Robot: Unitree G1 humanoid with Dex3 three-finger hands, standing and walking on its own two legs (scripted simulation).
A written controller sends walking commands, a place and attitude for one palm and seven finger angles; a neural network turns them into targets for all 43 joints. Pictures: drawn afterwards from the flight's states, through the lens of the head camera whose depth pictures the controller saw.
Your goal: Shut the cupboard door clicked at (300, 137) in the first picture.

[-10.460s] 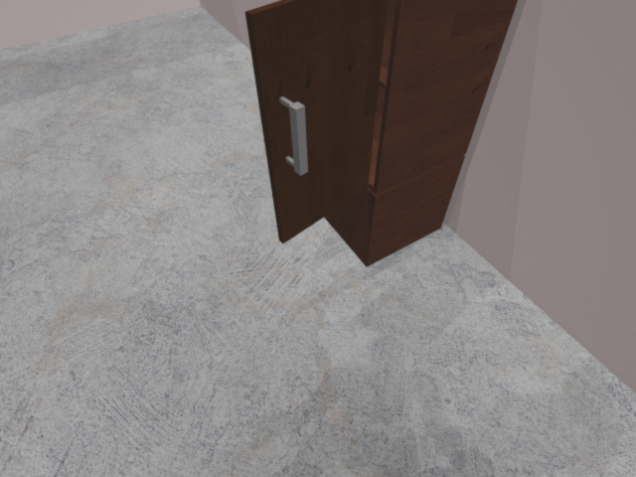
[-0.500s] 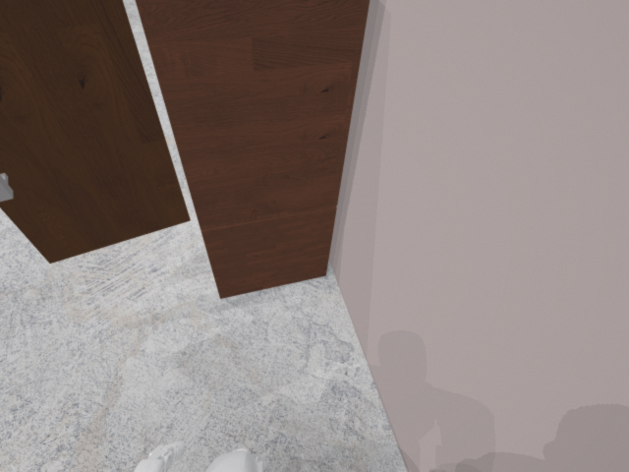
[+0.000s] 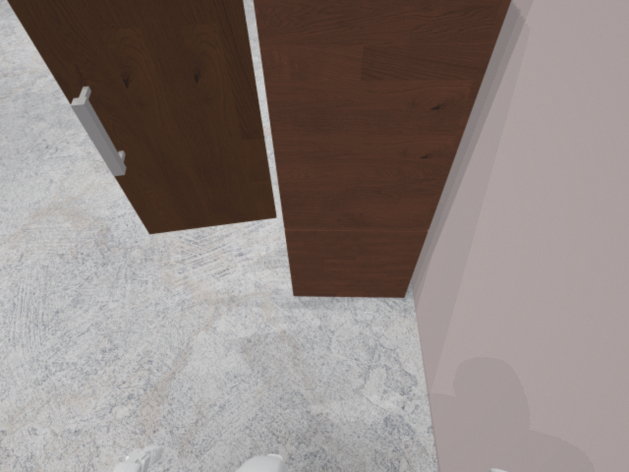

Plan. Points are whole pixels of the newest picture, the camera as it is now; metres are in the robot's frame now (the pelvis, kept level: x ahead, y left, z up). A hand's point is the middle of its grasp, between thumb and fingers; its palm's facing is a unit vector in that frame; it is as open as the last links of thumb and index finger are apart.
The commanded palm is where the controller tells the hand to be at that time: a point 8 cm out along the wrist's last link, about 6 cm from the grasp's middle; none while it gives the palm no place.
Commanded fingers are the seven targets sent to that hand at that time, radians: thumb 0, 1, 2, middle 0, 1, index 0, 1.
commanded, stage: turn to face it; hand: left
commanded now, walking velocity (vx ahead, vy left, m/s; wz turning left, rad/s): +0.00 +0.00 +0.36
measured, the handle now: (103, 132) +0.66 +0.45 +0.01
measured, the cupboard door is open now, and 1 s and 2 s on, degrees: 100 100 100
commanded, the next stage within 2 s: take the last steps up to it in 0.22 s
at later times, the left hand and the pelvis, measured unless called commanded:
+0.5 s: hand out of the picture +0.03 +0.22 -0.16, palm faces +0.22 -0.95 -0.23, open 7.4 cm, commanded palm none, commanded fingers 0.00 0.90 0.90 -0.20 -0.30 -0.20 -0.30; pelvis +0.02 +0.00 +0.01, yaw +11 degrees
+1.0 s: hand out of the picture +0.04 +0.23 -0.18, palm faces +0.32 -0.93 -0.18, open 7.4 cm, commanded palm none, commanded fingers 0.00 0.90 0.90 -0.20 -0.30 -0.20 -0.30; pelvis +0.14 +0.08 +0.00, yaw +15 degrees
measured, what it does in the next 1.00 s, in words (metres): walks ahead: left foot, then right foot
